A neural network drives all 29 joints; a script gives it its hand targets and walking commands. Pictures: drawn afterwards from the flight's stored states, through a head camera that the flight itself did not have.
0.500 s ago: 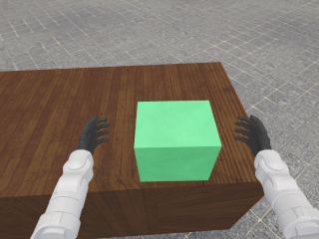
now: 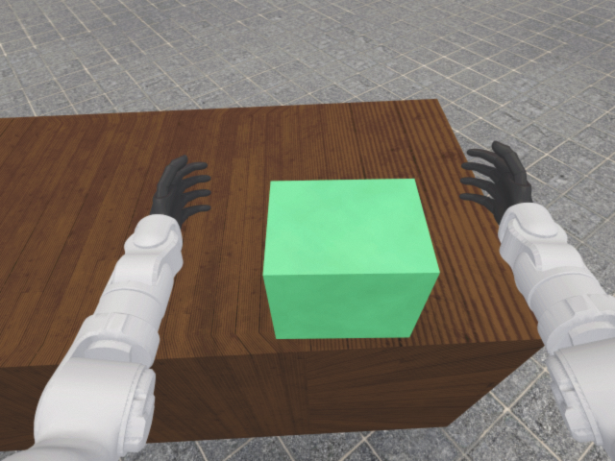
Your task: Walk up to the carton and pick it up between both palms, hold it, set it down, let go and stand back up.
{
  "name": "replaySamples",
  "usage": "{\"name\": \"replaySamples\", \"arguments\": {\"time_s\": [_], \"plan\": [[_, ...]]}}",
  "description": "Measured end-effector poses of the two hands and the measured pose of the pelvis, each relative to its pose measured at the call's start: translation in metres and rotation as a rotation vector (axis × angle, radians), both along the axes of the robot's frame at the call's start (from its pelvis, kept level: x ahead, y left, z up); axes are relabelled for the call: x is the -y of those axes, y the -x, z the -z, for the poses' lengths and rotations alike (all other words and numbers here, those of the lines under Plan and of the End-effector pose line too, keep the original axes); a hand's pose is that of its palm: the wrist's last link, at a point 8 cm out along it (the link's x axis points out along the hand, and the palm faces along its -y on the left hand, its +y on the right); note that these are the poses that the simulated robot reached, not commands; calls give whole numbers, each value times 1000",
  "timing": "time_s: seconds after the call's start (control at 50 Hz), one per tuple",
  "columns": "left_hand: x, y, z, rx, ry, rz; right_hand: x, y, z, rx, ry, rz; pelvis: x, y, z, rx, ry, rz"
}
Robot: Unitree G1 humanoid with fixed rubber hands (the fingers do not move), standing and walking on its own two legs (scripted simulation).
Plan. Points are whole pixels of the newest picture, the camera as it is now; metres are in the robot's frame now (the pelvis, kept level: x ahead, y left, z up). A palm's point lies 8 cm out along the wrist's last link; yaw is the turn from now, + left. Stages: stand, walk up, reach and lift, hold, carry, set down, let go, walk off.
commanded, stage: reach and lift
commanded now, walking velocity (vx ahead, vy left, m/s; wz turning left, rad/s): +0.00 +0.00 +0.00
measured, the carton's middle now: (342, 262) +0.45 +0.00 -0.03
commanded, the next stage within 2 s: none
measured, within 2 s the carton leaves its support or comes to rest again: neither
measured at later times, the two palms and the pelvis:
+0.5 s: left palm (190, 264) +0.40 +0.23 +0.00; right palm (477, 253) +0.44 -0.19 +0.02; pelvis -0.01 +0.00 -0.02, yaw -1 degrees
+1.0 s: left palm (214, 265) +0.42 +0.20 -0.02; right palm (472, 262) +0.44 -0.19 +0.00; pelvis -0.02 +0.01 -0.04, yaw -2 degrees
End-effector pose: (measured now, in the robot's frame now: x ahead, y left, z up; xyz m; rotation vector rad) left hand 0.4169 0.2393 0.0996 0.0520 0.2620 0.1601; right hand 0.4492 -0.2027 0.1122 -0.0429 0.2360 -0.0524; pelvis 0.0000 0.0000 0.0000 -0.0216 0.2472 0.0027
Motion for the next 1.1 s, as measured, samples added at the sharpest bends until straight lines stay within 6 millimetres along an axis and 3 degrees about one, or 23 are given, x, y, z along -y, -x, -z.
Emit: {"name": "replaySamples", "arguments": {"time_s": [0.12,0.2,0.4,0.5,0.66,0.86,1.1], "plan": [[-1,-11,-2,0,-6,-4,-1,-11,-5,-7,7,6,0,2,2,-37,3,2],[0,-11,9,-9,-7,-1,-1,-10,4,-23,18,11,0,2,3,-53,4,3],[3,13,77,-72,11,-17,-9,11,70,-76,15,5,-2,6,11,-136,9,2],[6,13,97,-70,9,-29,-14,14,92,-71,5,4,-4,11,19,-201,13,8],[15,3,109,-47,-5,0,-9,12,108,-48,13,27,-7,17,30,-264,11,19],[29,0,118,-39,10,28,-5,15,114,-26,14,27,-9,20,34,-285,6,32],[49,-3,117,-13,25,43,-29,12,115,-10,-8,1,-8,21,36,-284,5,31]]}}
